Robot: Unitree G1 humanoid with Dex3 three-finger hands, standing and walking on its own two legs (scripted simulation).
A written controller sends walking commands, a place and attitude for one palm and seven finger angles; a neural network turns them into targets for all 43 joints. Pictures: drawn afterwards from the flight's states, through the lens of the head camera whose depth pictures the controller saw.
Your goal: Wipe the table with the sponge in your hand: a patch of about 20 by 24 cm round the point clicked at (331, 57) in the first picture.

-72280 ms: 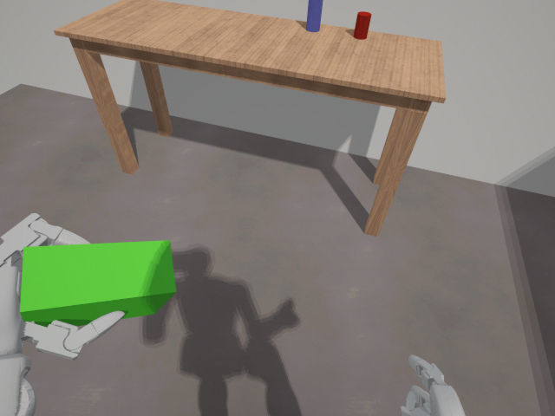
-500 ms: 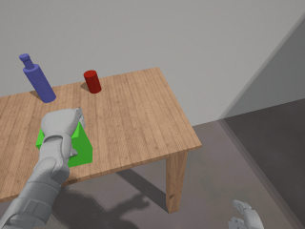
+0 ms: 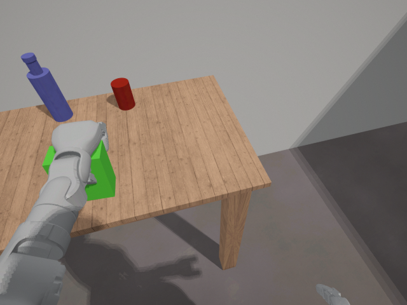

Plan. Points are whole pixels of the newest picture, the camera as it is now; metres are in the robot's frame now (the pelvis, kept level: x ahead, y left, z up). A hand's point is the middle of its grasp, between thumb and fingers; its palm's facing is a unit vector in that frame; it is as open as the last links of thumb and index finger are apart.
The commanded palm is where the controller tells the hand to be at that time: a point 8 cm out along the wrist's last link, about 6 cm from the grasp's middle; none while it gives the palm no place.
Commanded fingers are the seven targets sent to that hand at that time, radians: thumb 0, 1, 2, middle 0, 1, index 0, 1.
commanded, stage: wipe forward along the middle lane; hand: left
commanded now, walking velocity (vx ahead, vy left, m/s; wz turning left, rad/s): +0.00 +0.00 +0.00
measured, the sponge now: (87, 179) +0.37 +0.31 +0.02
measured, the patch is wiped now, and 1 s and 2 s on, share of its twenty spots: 0.85 0.95 0.95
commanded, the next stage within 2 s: slide back across to the first lane in 1.16 s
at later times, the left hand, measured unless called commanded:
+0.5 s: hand (87, 138) +0.44 +0.31 +0.08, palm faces -0.10 +0.04 -0.99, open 10.0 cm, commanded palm +0.43 +0.30 +0.11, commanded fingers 0.00 0.10 1.30 -1.20 -1.60 -1.20 -1.60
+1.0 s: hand (88, 121) +0.49 +0.33 +0.08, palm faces -0.13 +0.06 -0.99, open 10.0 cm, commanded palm +0.49 +0.32 +0.12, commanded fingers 0.00 0.10 1.30 -1.20 -1.60 -1.20 -1.60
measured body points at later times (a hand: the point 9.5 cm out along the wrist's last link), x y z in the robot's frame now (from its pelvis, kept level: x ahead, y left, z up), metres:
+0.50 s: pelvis +0.00 +0.01 -0.01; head +0.04 +0.00 +0.44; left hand +0.44 +0.30 +0.13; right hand +0.05 -0.27 -0.14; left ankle -0.01 +0.09 -0.74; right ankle +0.00 -0.08 -0.74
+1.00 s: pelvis +0.00 +0.02 -0.01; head +0.09 +0.02 +0.43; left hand +0.49 +0.32 +0.14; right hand +0.02 -0.26 -0.14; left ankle -0.01 +0.09 -0.74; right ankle +0.00 -0.08 -0.74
